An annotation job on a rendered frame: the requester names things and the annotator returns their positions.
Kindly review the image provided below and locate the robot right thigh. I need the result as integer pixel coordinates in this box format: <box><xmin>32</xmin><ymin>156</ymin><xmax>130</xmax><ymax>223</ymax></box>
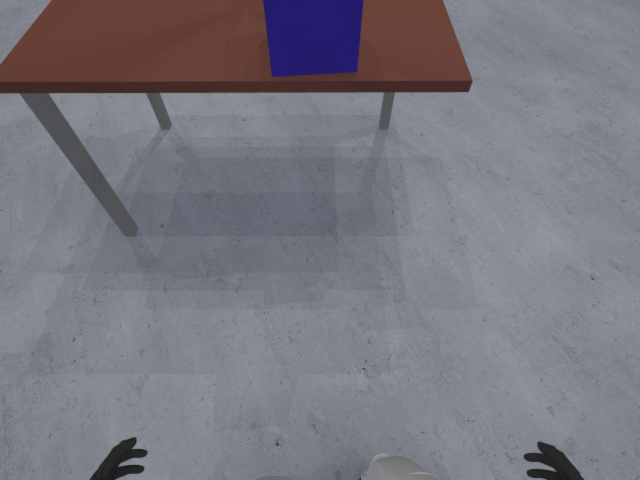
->
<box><xmin>361</xmin><ymin>456</ymin><xmax>437</xmax><ymax>480</ymax></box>

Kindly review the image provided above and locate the robot right hand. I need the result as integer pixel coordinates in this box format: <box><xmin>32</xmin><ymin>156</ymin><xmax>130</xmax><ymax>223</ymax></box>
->
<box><xmin>524</xmin><ymin>442</ymin><xmax>584</xmax><ymax>480</ymax></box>

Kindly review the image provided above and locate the right robot shin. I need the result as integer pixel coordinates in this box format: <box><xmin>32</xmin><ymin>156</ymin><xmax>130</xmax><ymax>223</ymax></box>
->
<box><xmin>368</xmin><ymin>454</ymin><xmax>389</xmax><ymax>469</ymax></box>

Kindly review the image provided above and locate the robot left hand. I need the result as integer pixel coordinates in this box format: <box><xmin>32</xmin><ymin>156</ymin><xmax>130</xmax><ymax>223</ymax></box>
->
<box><xmin>90</xmin><ymin>437</ymin><xmax>147</xmax><ymax>480</ymax></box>

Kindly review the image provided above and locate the table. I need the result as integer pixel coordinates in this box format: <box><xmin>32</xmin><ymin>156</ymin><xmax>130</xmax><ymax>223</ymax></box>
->
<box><xmin>0</xmin><ymin>0</ymin><xmax>473</xmax><ymax>237</ymax></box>

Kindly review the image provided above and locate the carton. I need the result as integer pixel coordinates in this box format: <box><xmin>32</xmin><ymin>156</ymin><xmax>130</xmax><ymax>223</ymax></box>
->
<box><xmin>263</xmin><ymin>0</ymin><xmax>363</xmax><ymax>77</ymax></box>

